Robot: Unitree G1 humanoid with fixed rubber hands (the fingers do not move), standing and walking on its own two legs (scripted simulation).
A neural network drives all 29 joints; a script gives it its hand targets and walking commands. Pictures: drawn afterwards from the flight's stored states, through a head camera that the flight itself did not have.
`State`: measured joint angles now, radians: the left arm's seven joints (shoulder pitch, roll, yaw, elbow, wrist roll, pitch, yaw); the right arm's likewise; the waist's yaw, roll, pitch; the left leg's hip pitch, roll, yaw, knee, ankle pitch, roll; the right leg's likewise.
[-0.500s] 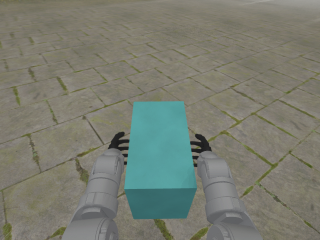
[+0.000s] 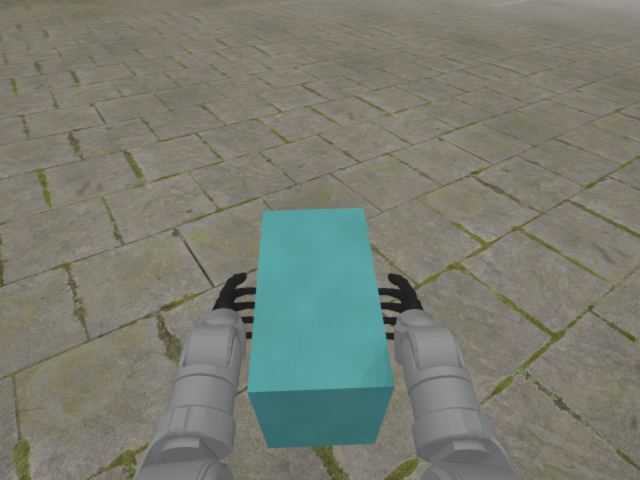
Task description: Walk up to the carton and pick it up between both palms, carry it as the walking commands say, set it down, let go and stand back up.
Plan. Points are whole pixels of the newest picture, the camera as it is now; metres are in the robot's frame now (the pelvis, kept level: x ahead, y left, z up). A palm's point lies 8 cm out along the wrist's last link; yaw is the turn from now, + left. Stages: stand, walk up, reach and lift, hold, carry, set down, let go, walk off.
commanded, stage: reach and lift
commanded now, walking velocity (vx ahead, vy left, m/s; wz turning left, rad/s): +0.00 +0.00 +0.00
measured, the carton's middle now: (317, 324) +0.36 +0.01 -0.02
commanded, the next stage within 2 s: hold in 0.50 s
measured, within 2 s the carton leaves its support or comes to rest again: neither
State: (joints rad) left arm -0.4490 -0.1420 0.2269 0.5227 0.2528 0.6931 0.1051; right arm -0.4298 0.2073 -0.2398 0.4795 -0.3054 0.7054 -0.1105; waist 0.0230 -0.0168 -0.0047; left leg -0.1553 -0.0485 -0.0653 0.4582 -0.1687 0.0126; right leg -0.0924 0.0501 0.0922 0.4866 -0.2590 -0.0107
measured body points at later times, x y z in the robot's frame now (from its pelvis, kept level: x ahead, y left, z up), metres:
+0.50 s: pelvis -0.01 +0.00 +0.00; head -0.08 +0.01 +0.44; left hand +0.31 +0.14 +0.04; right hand +0.31 -0.12 +0.05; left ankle +0.06 +0.11 -0.74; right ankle +0.01 -0.11 -0.74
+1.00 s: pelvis -0.01 +0.01 -0.01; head -0.08 +0.01 +0.44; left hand +0.30 +0.13 +0.05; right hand +0.30 -0.12 +0.05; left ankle +0.06 +0.11 -0.74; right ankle +0.01 -0.12 -0.74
